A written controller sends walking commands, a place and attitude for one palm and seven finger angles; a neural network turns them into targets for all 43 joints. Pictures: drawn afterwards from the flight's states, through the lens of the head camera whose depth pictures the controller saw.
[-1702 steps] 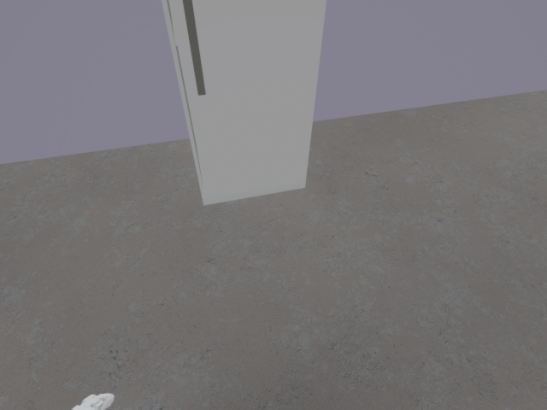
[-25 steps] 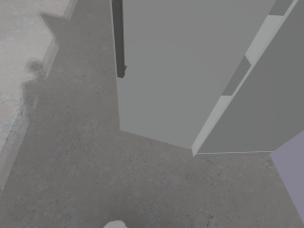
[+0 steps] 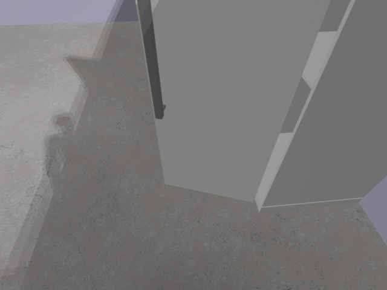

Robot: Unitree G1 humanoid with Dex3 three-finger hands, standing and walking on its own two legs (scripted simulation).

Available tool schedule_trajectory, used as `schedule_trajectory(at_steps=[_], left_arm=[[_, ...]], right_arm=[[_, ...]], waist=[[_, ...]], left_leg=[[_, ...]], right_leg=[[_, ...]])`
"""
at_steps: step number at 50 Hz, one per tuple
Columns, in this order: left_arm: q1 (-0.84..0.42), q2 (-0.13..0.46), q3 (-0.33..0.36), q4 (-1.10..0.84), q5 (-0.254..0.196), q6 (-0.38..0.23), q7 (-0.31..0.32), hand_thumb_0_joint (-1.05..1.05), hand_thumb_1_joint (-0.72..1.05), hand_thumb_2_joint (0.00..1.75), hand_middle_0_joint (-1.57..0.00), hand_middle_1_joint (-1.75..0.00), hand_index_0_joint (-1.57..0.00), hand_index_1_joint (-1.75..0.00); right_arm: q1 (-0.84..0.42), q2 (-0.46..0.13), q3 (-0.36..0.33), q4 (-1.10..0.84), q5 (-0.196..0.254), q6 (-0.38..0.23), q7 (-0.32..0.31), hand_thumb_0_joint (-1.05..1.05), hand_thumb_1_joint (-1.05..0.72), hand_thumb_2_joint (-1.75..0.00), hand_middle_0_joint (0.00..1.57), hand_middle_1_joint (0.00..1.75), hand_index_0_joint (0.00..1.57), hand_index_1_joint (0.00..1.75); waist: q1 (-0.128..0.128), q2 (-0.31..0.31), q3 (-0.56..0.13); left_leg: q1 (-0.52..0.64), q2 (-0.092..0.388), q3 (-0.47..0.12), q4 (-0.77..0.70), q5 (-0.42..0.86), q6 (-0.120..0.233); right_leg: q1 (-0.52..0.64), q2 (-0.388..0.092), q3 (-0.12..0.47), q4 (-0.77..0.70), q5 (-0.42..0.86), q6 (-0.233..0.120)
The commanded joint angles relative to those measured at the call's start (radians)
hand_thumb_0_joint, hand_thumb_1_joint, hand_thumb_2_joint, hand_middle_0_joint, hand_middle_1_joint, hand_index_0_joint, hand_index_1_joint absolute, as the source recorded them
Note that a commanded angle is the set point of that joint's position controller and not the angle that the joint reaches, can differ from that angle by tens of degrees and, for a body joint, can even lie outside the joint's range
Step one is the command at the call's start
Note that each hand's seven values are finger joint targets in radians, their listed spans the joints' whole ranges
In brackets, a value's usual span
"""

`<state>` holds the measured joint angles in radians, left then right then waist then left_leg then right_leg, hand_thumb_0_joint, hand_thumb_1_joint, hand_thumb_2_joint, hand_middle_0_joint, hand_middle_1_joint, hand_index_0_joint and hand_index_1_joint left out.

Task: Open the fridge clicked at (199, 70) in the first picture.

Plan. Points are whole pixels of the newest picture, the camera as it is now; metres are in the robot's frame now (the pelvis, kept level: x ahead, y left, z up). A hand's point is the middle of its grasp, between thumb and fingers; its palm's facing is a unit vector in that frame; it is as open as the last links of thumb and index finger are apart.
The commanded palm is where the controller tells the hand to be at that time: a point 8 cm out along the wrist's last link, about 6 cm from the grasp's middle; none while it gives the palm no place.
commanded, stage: let the arm hang, fingers relaxed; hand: left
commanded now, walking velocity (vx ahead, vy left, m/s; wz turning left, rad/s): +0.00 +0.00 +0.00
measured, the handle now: (155, 63) +0.75 +0.17 +0.10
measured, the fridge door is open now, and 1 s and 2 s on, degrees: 71 71 71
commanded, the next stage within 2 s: look to check the result in 0.20 s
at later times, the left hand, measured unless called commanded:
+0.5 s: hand out of the picture +0.09 +0.23 -0.16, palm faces -0.06 -0.95 -0.31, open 7.4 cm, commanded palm none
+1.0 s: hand out of the picture +0.11 +0.21 -0.16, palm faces -0.06 -0.94 -0.32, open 7.4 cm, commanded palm none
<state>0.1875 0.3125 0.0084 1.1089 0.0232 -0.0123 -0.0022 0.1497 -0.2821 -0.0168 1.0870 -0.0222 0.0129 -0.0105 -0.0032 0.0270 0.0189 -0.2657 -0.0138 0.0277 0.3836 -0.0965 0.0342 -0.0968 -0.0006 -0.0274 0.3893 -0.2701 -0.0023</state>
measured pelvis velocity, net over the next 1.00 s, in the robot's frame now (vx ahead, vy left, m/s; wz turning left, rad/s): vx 0.04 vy -0.02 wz -0.02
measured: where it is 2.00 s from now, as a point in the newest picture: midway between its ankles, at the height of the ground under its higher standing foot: outside the picture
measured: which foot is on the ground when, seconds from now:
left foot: down 0.00-1.00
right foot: down 0.00-1.00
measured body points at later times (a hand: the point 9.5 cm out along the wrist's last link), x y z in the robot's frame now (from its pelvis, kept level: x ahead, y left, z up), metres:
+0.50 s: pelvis +0.02 -0.01 +0.00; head +0.04 -0.01 +0.45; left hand +0.09 +0.28 -0.14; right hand +0.08 -0.30 -0.14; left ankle +0.07 +0.10 -0.74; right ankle -0.04 -0.12 -0.74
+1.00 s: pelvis +0.04 -0.02 +0.00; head +0.06 -0.03 +0.45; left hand +0.12 +0.26 -0.13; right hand +0.11 -0.32 -0.13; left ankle +0.07 +0.10 -0.74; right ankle -0.04 -0.12 -0.74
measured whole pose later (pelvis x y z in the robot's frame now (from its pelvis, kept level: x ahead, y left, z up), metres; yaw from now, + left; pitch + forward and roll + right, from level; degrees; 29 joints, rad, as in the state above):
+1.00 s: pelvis +0.04 -0.02 +0.00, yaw -1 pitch -1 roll +0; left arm 0.12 0.32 0.00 1.12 0.02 -0.02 0.00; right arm 0.09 -0.32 0.00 1.12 -0.01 0.00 -0.02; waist -0.01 0.00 0.06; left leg -0.19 0.01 0.04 0.33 -0.13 0.00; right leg -0.01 0.02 -0.01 0.29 -0.27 -0.03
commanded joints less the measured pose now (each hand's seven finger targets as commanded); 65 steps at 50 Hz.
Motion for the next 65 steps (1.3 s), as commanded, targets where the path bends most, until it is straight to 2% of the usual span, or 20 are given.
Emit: schedule_trajectory(at_steps=[1,3,9,16,18,21,22,28,35,42,43,45,48,49,52,53,56,59,65], left_arm=[[-0.004,0.167,0.028,-0.038,-0.006,-0.015,0.01,0.0,0.9,0.9,-0.2,-0.3,-0.2,-0.3],[-0.01,0.179,0.03,-0.037,-0.006,-0.02,0.01,0.0,0.9,0.9,-0.2,-0.3,-0.2,-0.3],[-0.045,0.19,0.031,-0.035,-0.009,-0.022,0.012,0.0,0.9,0.9,-0.2,-0.3,-0.2,-0.3],[-0.061,0.194,0.031,-0.027,-0.011,-0.019,0.012,0.0,0.9,0.9,-0.2,-0.3,-0.2,-0.3],[-0.058,0.198,0.033,-0.027,-0.01,-0.022,0.013,0.0,0.9,0.9,-0.2,-0.3,-0.2,-0.3],[-0.071,0.196,0.031,-0.025,-0.012,-0.02,0.013,0.0,0.9,0.9,-0.2,-0.3,-0.2,-0.3],[-0.069,0.197,0.032,-0.025,-0.012,-0.02,0.013,0.0,0.9,0.9,-0.2,-0.3,-0.2,-0.3],[-0.072,0.2,0.031,-0.029,-0.011,-0.023,0.017,0.0,0.9,0.9,-0.2,-0.3,-0.2,-0.3],[-0.079,0.204,0.03,-0.031,-0.012,-0.022,0.02,0.0,0.9,0.9,-0.2,-0.3,-0.2,-0.3],[-0.079,0.208,0.032,-0.035,-0.011,-0.024,0.022,0.0,0.9,0.9,-0.2,-0.3,-0.2,-0.3],[-0.072,0.21,0.033,-0.036,-0.01,-0.025,0.022,0.0,0.9,0.9,-0.2,-0.3,-0.2,-0.3],[-0.076,0.207,0.033,-0.037,-0.012,-0.024,0.023,0.0,0.9,0.9,-0.2,-0.3,-0.2,-0.3],[-0.071,0.209,0.035,-0.041,-0.011,-0.025,0.023,0.0,0.9,0.9,-0.2,-0.3,-0.2,-0.3],[-0.077,0.208,0.035,-0.041,-0.012,-0.023,0.024,0.0,0.9,0.9,-0.2,-0.3,-0.2,-0.3],[-0.076,0.206,0.036,-0.04,-0.012,-0.023,0.024,0.0,0.9,0.9,-0.2,-0.3,-0.2,-0.3],[-0.066,0.21,0.037,-0.042,-0.011,-0.025,0.024,0.0,0.9,0.9,-0.2,-0.3,-0.2,-0.3],[-0.074,0.206,0.036,-0.043,-0.013,-0.023,0.025,0.0,0.9,0.9,-0.2,-0.3,-0.2,-0.3],[-0.069,0.212,0.038,-0.042,-0.012,-0.025,0.027,0.0,0.9,0.9,-0.2,-0.3,-0.2,-0.3],[-0.072,0.207,0.037,-0.042,-0.014,-0.022,0.026,0.0,0.9,0.9,-0.2,-0.3,-0.2,-0.3]], right_arm=[[-0.022,-0.192,-0.036,-0.038,0.002,-0.024,-0.009,0.0,-0.9,-0.9,0.2,0.3,0.2,0.3],[-0.026,-0.199,-0.036,-0.037,0.005,-0.029,-0.009,0.0,-0.9,-0.9,0.2,0.3,0.2,0.3],[-0.044,-0.211,-0.03,-0.024,0.007,-0.035,-0.011,0.0,-0.9,-0.9,0.2,0.3,0.2,0.3],[-0.056,-0.224,-0.026,-0.016,0.007,-0.033,-0.013,0.0,-0.9,-0.9,0.2,0.3,0.2,0.3],[-0.057,-0.228,-0.028,-0.017,0.009,-0.033,-0.013,0.0,-0.9,-0.9,0.2,0.3,0.2,0.3],[-0.063,-0.231,-0.026,-0.012,0.008,-0.032,-0.014,0.0,-0.9,-0.9,0.2,0.3,0.2,0.3],[-0.062,-0.234,-0.028,-0.015,0.008,-0.033,-0.014,0.0,-0.9,-0.9,0.2,0.3,0.2,0.3],[-0.066,-0.234,-0.027,-0.015,0.01,-0.032,-0.014,0.0,-0.9,-0.9,0.2,0.3,0.2,0.3],[-0.076,-0.233,-0.026,-0.011,0.009,-0.03,-0.015,0.0,-0.9,-0.9,0.2,0.3,0.2,0.3],[-0.085,-0.233,-0.025,-0.013,0.009,-0.029,-0.015,0.0,-0.9,-0.9,0.2,0.3,0.2,0.3],[-0.083,-0.233,-0.026,-0.016,0.01,-0.03,-0.015,0.0,-0.9,-0.9,0.2,0.3,0.2,0.3],[-0.084,-0.233,-0.025,-0.013,0.009,-0.03,-0.016,0.0,-0.9,-0.9,0.2,0.3,0.2,0.3],[-0.08,-0.235,-0.024,-0.016,0.01,-0.032,-0.018,0.0,-0.9,-0.9,0.2,0.3,0.2,0.3],[-0.084,-0.233,-0.025,-0.015,0.01,-0.031,-0.018,0.0,-0.9,-0.9,0.2,0.3,0.2,0.3],[-0.085,-0.232,-0.024,-0.015,0.01,-0.031,-0.019,0.0,-0.9,-0.9,0.2,0.3,0.2,0.3],[-0.079,-0.234,-0.024,-0.017,0.01,-0.031,-0.019,0.0,-0.9,-0.9,0.2,0.3,0.2,0.3],[-0.076,-0.234,-0.025,-0.015,0.009,-0.031,-0.02,0.0,-0.9,-0.9,0.2,0.3,0.2,0.3],[-0.075,-0.233,-0.025,-0.016,0.011,-0.031,-0.021,0.0,-0.9,-0.9,0.2,0.3,0.2,0.3],[-0.072,-0.234,-0.025,-0.016,0.01,-0.028,-0.021,0.0,-0.9,-0.9,0.2,0.3,0.2,0.3]], waist=[[-0.001,-0.03,0.013],[0.001,-0.021,-0.023],[-0.003,0.0,-0.04],[-0.004,0.013,-0.028],[-0.002,-0.007,-0.043],[-0.005,-0.002,-0.031],[-0.006,-0.005,-0.046],[-0.007,-0.031,-0.071],[-0.008,-0.041,-0.057],[-0.007,-0.032,-0.053],[-0.005,-0.045,-0.065],[-0.006,-0.025,-0.068],[-0.004,-0.029,-0.086],[-0.006,-0.014,-0.065],[-0.005,-0.021,-0.059],[-0.003,-0.041,-0.078],[-0.006,-0.016,-0.072],[-0.005,-0.029,-0.078],[-0.005,-0.023,-0.054]], left_leg=[[0.087,0.126,-0.153,-0.094,-0.105,0.006],[0.111,0.128,-0.145,-0.08,-0.032,0.006],[0.14,0.135,-0.136,-0.068,0.076,0.001],[0.147,0.137,-0.136,-0.078,0.069,-0.003],[0.163,0.138,-0.134,-0.068,0.093,-0.003],[0.162,0.141,-0.133,-0.076,0.087,-0.005],[0.171,0.142,-0.132,-0.075,0.093,-0.005],[0.193,0.143,-0.124,-0.056,0.159,-0.004],[0.201,0.145,-0.115,-0.055,0.178,-0.006],[0.203,0.144,-0.104,-0.053,0.185,-0.01],[0.208,0.142,-0.106,-0.047,0.197,-0.008],[0.209,0.144,-0.103,-0.049,0.203,-0.009],[0.218,0.144,-0.103,-0.04,0.232,-0.009],[0.213,0.145,-0.099,-0.045,0.22,-0.011],[0.212,0.144,-0.099,-0.046,0.223,-0.011],[0.221,0.144,-0.098,-0.037,0.239,-0.01],[0.219,0.146,-0.093,-0.042,0.234,-0.012],[0.226,0.146,-0.088,-0.033,0.259,-0.012],[0.22,0.148,-0.088,-0.046,0.216,-0.014]], right_leg=[[-0.126,-0.103,0.101,-0.12,-0.041,-0.055],[-0.098,-0.107,0.105,-0.121,0.011,-0.053],[-0.061,-0.118,0.103,-0.126,0.092,-0.049],[-0.051,-0.119,0.105,-0.146,0.083,-0.049],[-0.043,-0.121,0.106,-0.149,0.111,-0.049],[-0.047,-0.12,0.106,-0.15,0.105,-0.048],[-0.04,-0.121,0.107,-0.149,0.11,-0.048],[-0.021,-0.124,0.105,-0.144,0.192,-0.045],[-0.021,-0.129,0.101,-0.142,0.234,-0.042],[-0.01,-0.132,0.105,-0.144,0.277,-0.039],[-0.003,-0.13,0.106,-0.142,0.295,-0.037],[0.004,-0.133,0.107,-0.139,0.299,-0.039],[0.018,-0.13,0.106,-0.134,0.328,-0.039],[0.01,-0.132,0.105,-0.137,0.317,-0.04],[0.011,-0.13,0.105,-0.14,0.322,-0.038],[0.019,-0.13,0.104,-0.136,0.353,-0.036],[0.022,-0.133,0.107,-0.135,0.351,-0.04],[0.031,-0.133,0.104,-0.13,0.396,-0.036],[0.016,-0.13,0.112,-0.141,0.348,-0.039]])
